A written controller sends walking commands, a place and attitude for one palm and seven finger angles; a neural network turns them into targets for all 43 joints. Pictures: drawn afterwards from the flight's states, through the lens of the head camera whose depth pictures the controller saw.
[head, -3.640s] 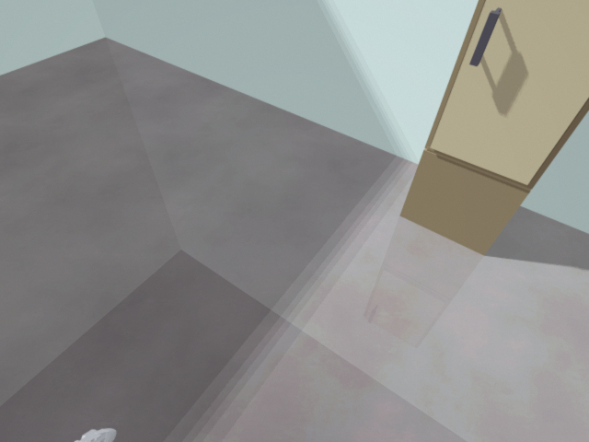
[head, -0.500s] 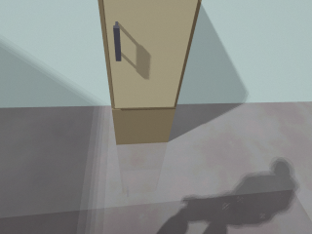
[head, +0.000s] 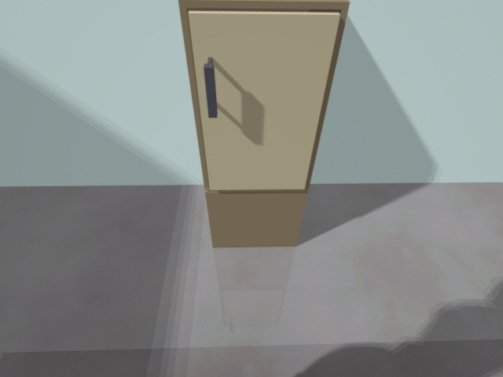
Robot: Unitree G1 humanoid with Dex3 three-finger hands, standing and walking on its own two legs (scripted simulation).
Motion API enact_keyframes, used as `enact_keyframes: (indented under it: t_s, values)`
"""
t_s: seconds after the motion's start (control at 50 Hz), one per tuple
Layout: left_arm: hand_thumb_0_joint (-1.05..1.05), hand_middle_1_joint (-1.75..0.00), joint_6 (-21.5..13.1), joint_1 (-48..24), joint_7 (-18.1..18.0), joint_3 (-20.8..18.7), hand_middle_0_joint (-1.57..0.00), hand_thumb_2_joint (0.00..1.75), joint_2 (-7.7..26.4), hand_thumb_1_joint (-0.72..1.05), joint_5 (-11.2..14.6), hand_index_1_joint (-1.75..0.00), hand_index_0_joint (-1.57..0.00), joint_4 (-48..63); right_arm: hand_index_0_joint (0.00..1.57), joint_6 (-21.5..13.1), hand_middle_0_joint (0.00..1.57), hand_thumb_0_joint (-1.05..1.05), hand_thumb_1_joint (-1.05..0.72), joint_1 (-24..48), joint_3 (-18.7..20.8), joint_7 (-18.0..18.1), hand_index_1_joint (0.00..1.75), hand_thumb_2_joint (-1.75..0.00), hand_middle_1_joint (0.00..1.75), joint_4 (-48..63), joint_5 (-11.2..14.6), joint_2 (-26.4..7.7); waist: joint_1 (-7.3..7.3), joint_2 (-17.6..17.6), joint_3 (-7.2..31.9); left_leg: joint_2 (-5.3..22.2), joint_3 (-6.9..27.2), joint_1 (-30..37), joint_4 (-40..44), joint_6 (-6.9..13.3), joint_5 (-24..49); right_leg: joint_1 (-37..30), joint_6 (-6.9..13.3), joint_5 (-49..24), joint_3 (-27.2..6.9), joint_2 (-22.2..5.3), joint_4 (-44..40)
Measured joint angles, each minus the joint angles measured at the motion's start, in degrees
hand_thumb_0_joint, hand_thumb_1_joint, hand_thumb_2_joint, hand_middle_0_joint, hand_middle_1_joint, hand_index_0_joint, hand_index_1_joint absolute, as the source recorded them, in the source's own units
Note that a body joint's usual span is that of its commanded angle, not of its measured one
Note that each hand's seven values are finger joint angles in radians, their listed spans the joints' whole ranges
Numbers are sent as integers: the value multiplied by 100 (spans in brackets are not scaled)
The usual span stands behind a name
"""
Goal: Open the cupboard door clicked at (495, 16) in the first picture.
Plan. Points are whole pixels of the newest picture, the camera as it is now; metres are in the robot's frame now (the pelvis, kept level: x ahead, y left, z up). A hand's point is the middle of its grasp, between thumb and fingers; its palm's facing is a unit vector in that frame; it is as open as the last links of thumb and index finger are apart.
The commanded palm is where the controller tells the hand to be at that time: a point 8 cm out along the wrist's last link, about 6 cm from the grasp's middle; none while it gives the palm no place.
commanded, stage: take the last steps up to it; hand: left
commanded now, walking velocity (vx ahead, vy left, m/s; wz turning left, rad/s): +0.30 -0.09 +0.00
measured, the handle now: (211, 87) +0.77 +0.16 +0.08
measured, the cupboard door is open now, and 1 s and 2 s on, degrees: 0 0 0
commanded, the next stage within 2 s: come to a stop and stand still in 0.58 s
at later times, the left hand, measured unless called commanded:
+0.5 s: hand out of the picture +0.06 +0.09 -0.16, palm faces +0.09 -0.98 -0.19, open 7.3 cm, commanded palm none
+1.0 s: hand (209, 313) +0.29 +0.11 -0.18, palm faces +0.09 -0.98 -0.19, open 7.3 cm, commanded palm none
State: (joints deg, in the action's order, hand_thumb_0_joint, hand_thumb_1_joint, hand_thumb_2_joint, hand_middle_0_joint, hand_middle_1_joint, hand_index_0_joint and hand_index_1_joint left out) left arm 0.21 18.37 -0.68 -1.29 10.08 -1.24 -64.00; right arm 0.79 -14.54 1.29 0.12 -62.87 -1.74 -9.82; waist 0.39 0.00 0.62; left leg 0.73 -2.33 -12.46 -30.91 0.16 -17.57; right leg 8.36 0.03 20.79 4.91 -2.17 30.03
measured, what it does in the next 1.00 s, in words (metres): walks ahead: right foot, then left foot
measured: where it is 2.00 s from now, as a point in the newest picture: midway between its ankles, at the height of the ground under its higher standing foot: outside the picture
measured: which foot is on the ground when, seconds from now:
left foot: down 0.00-0.26, up 0.28-0.68, down 0.70-1.00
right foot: down 0.00-0.06, up 0.08-0.24, down 0.26-0.72, up 0.74-1.00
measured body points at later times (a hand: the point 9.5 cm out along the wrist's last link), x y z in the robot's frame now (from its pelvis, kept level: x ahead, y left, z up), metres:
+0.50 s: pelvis +0.13 -0.07 +0.01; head +0.16 -0.09 +0.46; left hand +0.06 +0.14 -0.14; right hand +0.17 -0.30 -0.16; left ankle +0.15 +0.07 -0.66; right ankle +0.05 -0.13 -0.73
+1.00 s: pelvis +0.25 -0.07 +0.00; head +0.29 -0.05 +0.45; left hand +0.28 +0.16 -0.16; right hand +0.36 -0.30 -0.14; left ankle +0.31 +0.01 -0.73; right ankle +0.25 -0.23 -0.67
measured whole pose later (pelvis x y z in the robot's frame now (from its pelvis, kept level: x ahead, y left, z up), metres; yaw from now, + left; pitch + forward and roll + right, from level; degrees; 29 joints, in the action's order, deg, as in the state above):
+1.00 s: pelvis +0.25 -0.07 +0.00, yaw +1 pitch -1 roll -1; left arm 1.6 12.1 -2.5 -3.2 9.6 -1.4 -57.8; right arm 1.0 -4.9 2.7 1.5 -58.4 -1.2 -8.6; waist 1.3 -1.8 -5.8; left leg 1.6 -8.7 -17.2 -28.6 4.3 -10.5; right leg 25.4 -2.2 25.6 -0.4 -4.2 56.7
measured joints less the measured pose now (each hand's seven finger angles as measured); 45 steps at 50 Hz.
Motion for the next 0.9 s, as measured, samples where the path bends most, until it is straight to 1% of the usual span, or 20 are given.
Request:
enact_keyframes:
  t_s: [0.08,0.16,0.2,0.24,0.26,0.28,0.32,0.38,0.44,0.5,0.56,0.62,0.68,0.7,0.72,0.74,0.78,0.8,0.84,0.9]
  values:
    - [0,-30,5,146,88,-26,-20,90,-57,91,-9,-30,-20,-80,20,-117,20,1,-91,-213,4,11,30,-90,30,4,-18,133,-33,-222,58,-10,-82,17,-122,-12,-216,152,67,292,-64,-30,418]
    - [0,-30,28,32,164,-52,-20,90,-117,91,-39,-30,-20,-65,20,-264,20,1,-91,-468,39,70,30,-90,30,17,-36,223,-184,-241,-45,38,-104,182,141,-58,-192,814,103,751,-68,26,1598]
    - [1,-30,-9,-128,180,-70,-20,90,-140,92,-47,-30,-20,5,20,-275,20,1,-90,-618,52,88,30,-90,30,-36,-43,218,-257,-138,-139,99,-14,300,313,-122,-147,973,88,766,-12,35,1456]
    - [2,-30,-99,-224,176,-112,-20,90,-82,94,-43,-30,-20,78,20,-234,20,1,-90,-765,61,90,30,-90,30,-140,-34,193,-257,-16,-211,193,77,358,263,-221,-236,867,69,257,86,43,679]
    - [2,-30,-187,-243,182,-131,-20,90,-41,94,-39,-30,-20,131,20,-210,20,1,-90,-848,67,84,30,-90,30,-191,-14,184,-235,20,-229,220,124,308,49,-195,-386,776,107,-125,144,34,389]
    - [2,-30,-266,-271,166,-154,-20,90,-20,94,-39,-30,-20,160,20,-161,20,1,-90,-897,73,76,30,-90,30,-264,9,172,-213,85,-250,282,141,174,-397,-116,-630,732,188,-231,246,70,449]
    - [2,-30,-380,-242,106,-172,-20,90,12,94,-15,-30,-20,219,20,-33,20,1,-90,-902,86,34,30,-90,30,-410,14,160,-126,116,-221,301,135,-283,-1645,29,-946,540,342,-36,399,112,445]
    - [1,-30,-461,-35,11,-148,-20,90,-26,93,-14,-30,-20,210,20,13,20,1,-90,-656,157,-15,30,-90,30,-423,-8,89,-7,83,-187,339,-35,-1007,-2949,97,-534,106,404,-31,448,182,-75]
    - [0,-30,-486,239,-36,-59,-20,90,-171,92,-27,-30,-20,62,19,-51,20,1,-90,-251,206,-35,30,-90,30,-207,-24,-10,-13,80,-214,414,-183,-1566,-3214,40,-87,-286,435,-159,434,257,-610]
    - [0,-30,-487,504,-53,47,-20,90,-367,92,-38,-30,-20,-111,19,-96,20,1,-91,217,219,-57,30,-90,30,28,-8,-66,-5,93,-278,456,-271,-1929,-2951,-6,205,-606,436,-173,396,333,-945]
    - [0,-30,-472,722,-70,119,-20,90,-547,91,-41,-30,-20,-256,19,-120,20,1,-91,665,194,-75,30,-90,30,201,17,-59,57,108,-365,437,-363,-2060,-2338,-5,422,-918,420,-103,371,421,-1169]
    - [0,-30,-455,878,-85,147,-20,90,-639,91,-33,-30,-20,-379,19,-170,19,1,-91,1018,136,-81,30,-90,30,312,37,19,159,55,-452,318,-531,-1910,-1526,71,553,-1220,392,64,359,465,-1257]
    - [0,-30,-433,1007,-92,148,-20,90,-659,91,-14,-30,-20,-481,19,-256,19,1,-91,1225,70,-47,30,-90,30,393,40,140,230,-37,-507,64,-701,-1480,-806,234,696,-1379,341,403,344,439,-937]
    - [0,-30,-413,1059,-93,146,-20,90,-664,91,-4,-30,-20,-512,19,-302,19,1,-91,1234,45,-34,30,-90,30,425,28,179,224,-39,-502,-4,-731,-1238,-517,309,940,-1312,319,550,340,433,-556]
    - [0,-30,-376,1084,-99,142,-20,90,-667,91,24,-30,-20,-537,19,-353,20,1,-91,1218,25,-7,30,-90,30,456,2,219,194,-22,-480,-13,-709,-1060,-385,520,797,-1090,271,654,351,428,92]
    - [0,-30,-325,1026,-116,137,-20,90,-639,91,64,-30,-20,-538,19,-390,20,1,-91,1199,10,30,30,-90,30,475,-2,279,180,-83,-490,-33,-724,-1027,-469,620,569,-711,197,772,259,373,1039]
    - [0,-30,-217,818,-173,110,-20,90,-567,91,107,-30,-20,-449,19,-380,20,0,-91,1110,-65,105,30,-90,30,466,64,360,229,-194,-527,-55,-800,-873,-483,633,383,22,85,990,-96,321,2577]
    - [0,-30,-169,682,-190,89,-20,90,-531,91,100,-30,-20,-378,19,-352,20,0,-91,1052,-88,139,30,-90,30,438,81,381,243,-215,-543,-63,-814,-758,-370,575,409,303,26,996,-196,265,2944]
    - [0,-30,-81,371,-205,47,-20,90,-452,91,71,-30,-20,-173,20,-279,20,0,-91,945,-94,188,30,-90,30,353,111,403,256,-223,-577,-95,-793,-560,-66,529,534,723,-79,907,-300,76,2976]
    - [0,-30,12,-48,-209,-17,-20,90,-338,91,28,-30,-20,191,20,-190,20,-3,-94,968,58,241,30,-90,30,388,152,299,212,-214,-616,-77,-771,-434,238,533,678,1203,-169,701,-432,-172,2523]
